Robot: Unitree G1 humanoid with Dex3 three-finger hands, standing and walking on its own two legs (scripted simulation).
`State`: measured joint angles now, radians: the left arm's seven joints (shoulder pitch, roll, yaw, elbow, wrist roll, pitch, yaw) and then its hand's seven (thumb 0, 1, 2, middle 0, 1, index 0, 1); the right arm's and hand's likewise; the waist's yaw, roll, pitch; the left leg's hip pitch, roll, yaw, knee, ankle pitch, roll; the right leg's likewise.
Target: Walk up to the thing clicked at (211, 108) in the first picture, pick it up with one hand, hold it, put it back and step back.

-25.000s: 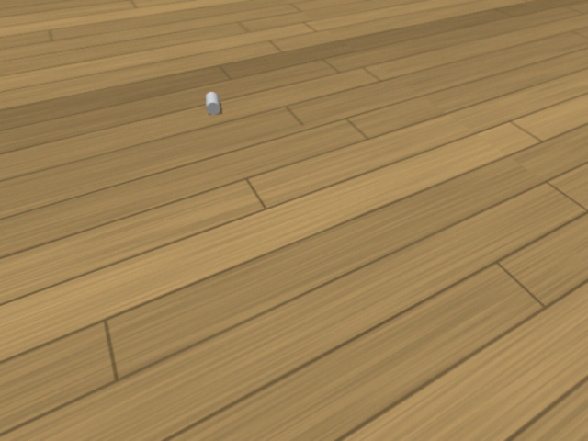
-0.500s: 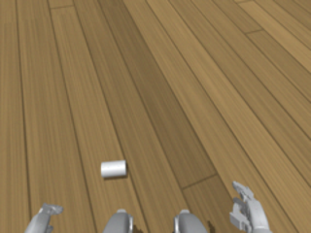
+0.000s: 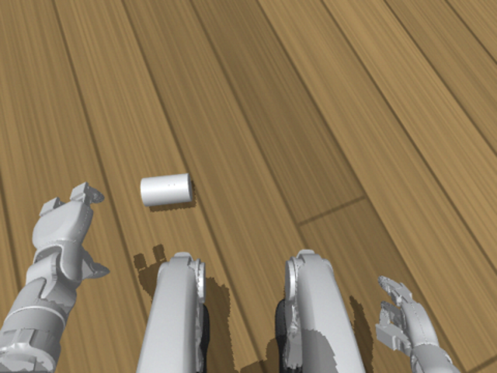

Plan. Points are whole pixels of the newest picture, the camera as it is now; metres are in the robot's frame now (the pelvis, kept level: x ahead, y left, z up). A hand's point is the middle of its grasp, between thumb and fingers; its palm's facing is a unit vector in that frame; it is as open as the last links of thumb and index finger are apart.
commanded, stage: rise first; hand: left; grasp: from above
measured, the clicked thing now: (167, 189) +0.52 +0.22 -0.45
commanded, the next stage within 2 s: none
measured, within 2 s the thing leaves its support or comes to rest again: neither
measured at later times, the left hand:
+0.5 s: hand (119, 208) +0.42 +0.28 -0.26, palm faces -0.44 -0.05 -0.90, open 14.1 cm
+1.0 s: hand (136, 196) +0.46 +0.26 -0.31, palm faces -0.44 -0.06 -0.89, open 13.9 cm
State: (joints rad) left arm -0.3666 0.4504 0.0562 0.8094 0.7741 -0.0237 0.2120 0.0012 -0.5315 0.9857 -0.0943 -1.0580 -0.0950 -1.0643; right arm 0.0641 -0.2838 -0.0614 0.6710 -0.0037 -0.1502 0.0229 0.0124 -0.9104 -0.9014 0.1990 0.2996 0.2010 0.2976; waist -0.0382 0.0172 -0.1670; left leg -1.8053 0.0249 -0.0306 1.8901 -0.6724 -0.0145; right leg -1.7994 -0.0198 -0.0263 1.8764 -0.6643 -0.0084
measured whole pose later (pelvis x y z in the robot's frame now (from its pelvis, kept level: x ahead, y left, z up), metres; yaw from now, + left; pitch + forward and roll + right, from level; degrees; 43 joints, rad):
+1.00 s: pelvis -0.02 +0.01 -0.14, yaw -4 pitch +35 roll -6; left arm -0.96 0.67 0.10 1.46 1.21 -0.13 0.42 0.00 -0.50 0.98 -0.08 -1.04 -0.10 -1.03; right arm 0.15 -0.25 0.02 0.77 -0.13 -0.07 0.12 0.01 -0.91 -0.90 0.20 0.30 0.20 0.30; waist -0.22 -0.01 -0.07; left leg -2.27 0.03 -0.09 2.34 -0.70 0.01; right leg -2.23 -0.01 -0.06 2.27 -0.66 0.02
